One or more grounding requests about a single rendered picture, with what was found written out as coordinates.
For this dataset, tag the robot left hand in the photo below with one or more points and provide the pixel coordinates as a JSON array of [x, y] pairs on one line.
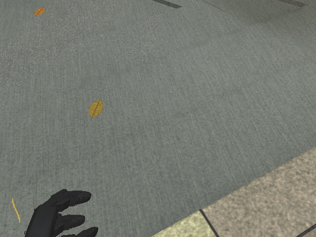
[[47, 222]]

